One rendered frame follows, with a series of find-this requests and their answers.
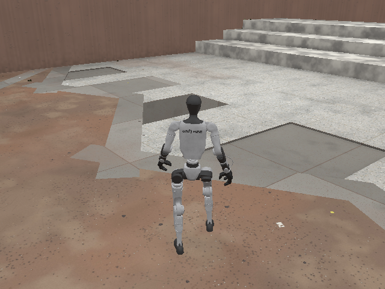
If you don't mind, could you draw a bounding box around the robot right upper arm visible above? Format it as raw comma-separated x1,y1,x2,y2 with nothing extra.
206,122,222,156

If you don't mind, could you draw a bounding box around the left robot forearm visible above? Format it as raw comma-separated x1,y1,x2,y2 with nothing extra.
159,144,169,163

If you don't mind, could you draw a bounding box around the right robot forearm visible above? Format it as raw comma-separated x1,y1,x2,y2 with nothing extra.
217,147,230,173

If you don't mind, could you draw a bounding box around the right robot foot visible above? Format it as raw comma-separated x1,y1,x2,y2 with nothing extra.
206,220,214,232

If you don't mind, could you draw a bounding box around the right robot hand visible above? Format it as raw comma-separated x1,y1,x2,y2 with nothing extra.
219,170,233,186

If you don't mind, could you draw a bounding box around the right robot shin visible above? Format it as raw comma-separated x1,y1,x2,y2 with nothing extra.
205,187,213,224

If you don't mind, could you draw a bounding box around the robot left upper arm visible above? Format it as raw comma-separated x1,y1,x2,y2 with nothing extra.
163,120,181,153

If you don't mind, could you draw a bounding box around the left robot hand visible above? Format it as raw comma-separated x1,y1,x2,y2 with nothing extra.
158,160,171,171

